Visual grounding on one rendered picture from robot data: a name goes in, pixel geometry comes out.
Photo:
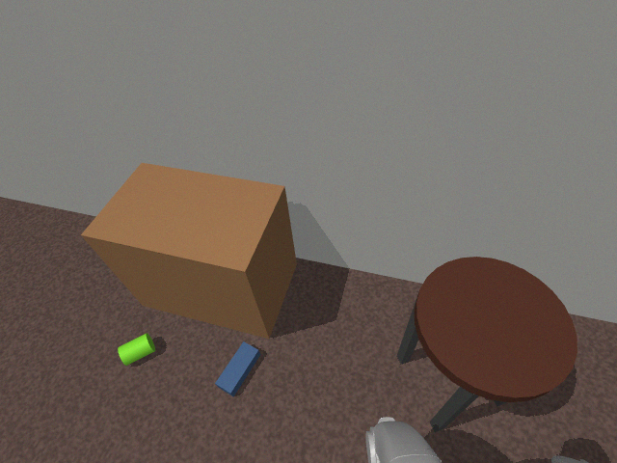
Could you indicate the stool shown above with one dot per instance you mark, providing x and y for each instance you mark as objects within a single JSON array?
[{"x": 493, "y": 329}]

